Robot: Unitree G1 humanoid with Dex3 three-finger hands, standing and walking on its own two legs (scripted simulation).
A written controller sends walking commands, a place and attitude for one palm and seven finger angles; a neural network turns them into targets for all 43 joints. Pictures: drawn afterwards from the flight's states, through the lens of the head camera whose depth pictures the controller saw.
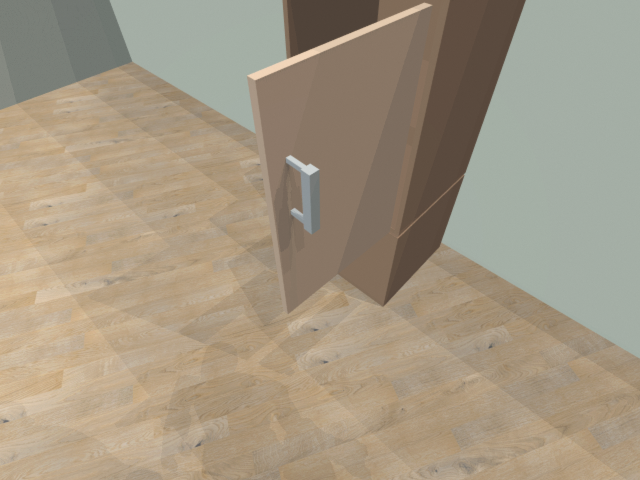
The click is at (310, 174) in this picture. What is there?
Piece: cupboard door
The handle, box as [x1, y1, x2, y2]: [286, 155, 319, 234]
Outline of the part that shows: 290,155 286,157 286,162 301,172 303,204 302,214 295,208 291,210 291,214 304,224 304,228 311,234 319,228 318,169 311,164 306,166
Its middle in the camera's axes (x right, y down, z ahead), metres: -0.03 -0.07 +0.66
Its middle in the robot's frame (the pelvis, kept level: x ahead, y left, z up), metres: +0.55 +0.06 +0.03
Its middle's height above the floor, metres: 0.81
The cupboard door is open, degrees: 87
